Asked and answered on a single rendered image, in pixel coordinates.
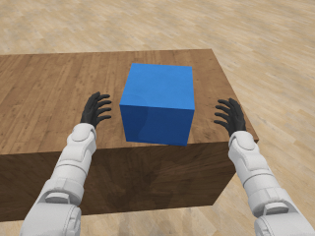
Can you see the right robot hand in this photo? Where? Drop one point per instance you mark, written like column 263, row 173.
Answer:
column 235, row 118

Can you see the carton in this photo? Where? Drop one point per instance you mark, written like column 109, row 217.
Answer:
column 157, row 104

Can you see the robot right upper arm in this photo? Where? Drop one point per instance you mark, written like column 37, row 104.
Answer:
column 282, row 224

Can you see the robot left upper arm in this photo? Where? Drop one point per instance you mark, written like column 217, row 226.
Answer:
column 49, row 219

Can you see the left robot forearm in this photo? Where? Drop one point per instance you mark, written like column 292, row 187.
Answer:
column 66, row 184

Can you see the right robot forearm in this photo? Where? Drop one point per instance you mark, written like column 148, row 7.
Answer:
column 265, row 195

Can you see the left robot hand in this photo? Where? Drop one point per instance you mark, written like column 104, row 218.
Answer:
column 91, row 109

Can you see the pedestal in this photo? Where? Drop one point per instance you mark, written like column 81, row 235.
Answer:
column 42, row 99

